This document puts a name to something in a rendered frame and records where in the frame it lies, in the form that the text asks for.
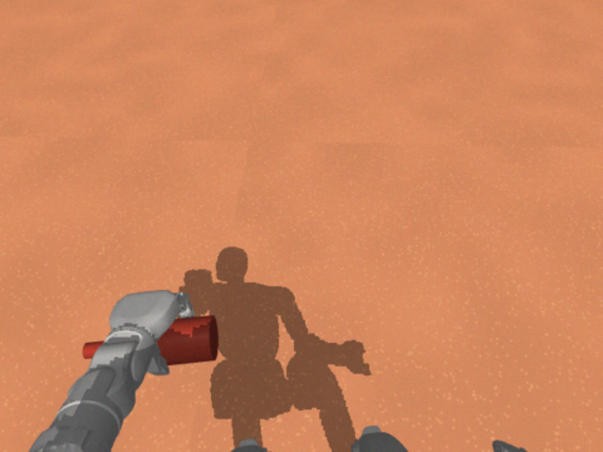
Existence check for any bottle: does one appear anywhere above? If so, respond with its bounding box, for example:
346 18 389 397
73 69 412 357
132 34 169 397
82 315 219 365

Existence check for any left robot arm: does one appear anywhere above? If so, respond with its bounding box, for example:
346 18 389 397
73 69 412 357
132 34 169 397
28 327 155 452

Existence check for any left robot hand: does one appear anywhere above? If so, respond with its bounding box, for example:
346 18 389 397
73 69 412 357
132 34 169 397
109 290 194 376

